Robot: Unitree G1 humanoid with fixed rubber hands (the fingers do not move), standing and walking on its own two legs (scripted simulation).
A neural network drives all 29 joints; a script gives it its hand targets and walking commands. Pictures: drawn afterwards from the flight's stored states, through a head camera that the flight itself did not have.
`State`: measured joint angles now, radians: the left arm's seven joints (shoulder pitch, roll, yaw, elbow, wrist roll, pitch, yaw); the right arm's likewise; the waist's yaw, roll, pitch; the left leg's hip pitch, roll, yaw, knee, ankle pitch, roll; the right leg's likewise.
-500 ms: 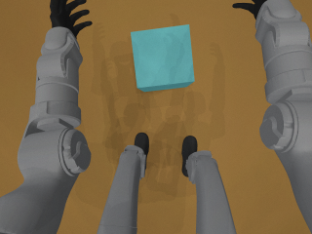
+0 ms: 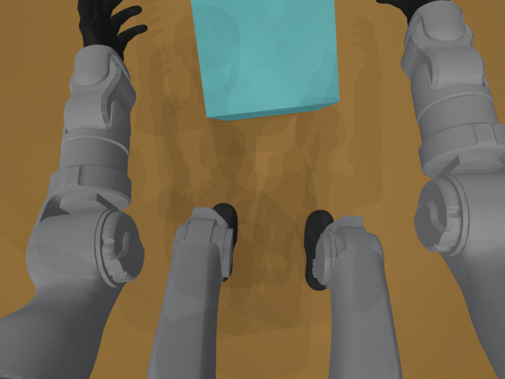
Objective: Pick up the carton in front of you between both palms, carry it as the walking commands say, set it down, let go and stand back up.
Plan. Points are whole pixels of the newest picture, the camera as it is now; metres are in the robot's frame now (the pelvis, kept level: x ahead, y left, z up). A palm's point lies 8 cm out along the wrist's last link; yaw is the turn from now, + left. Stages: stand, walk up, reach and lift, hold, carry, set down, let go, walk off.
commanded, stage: reach and lift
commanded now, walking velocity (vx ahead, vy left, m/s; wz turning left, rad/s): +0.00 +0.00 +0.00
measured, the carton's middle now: (266, 59) +0.54 +0.03 -0.39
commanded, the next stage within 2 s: none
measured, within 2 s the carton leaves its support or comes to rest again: leaves its support in 1.34 s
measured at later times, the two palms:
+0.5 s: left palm (162, 65) +0.51 +0.21 -0.32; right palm (376, 42) +0.56 -0.16 -0.32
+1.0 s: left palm (175, 59) +0.52 +0.18 -0.31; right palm (357, 39) +0.56 -0.12 -0.31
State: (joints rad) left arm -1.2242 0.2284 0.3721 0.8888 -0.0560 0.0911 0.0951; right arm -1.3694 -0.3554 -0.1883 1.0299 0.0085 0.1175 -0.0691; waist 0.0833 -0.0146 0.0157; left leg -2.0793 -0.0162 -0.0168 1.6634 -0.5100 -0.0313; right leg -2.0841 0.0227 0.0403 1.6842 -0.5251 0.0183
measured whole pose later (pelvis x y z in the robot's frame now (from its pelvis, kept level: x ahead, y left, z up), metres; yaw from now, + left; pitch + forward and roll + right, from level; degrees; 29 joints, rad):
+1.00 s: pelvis -0.04 +0.00 -0.14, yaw +0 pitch +35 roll +2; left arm -1.61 0.28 0.24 1.13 -0.15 0.10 0.13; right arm -1.73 -0.40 -0.01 1.24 0.15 0.12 -0.09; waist 0.07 0.01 0.50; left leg -2.21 -0.02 -0.01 2.18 -0.58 -0.04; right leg -2.22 0.04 0.05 2.21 -0.60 0.03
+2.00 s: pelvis -0.04 +0.00 -0.01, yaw -1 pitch +43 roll +0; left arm -1.08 -0.01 0.51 0.60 0.22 0.45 0.05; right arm -1.14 -0.03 -0.45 0.70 -0.23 0.43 -0.03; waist 0.04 -0.02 -0.12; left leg -2.00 -0.05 -0.06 1.71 -0.47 -0.05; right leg -1.99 0.07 0.06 1.72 -0.48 0.05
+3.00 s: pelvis +0.05 +0.00 +0.25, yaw -1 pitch +8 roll +0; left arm -0.32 -0.15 0.31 0.43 0.24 0.48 0.01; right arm -0.32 0.16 -0.30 0.43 -0.24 0.47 -0.02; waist 0.01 0.00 -0.11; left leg -0.51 -0.02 -0.07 0.66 -0.29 -0.02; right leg -0.51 0.02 0.07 0.66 -0.30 0.01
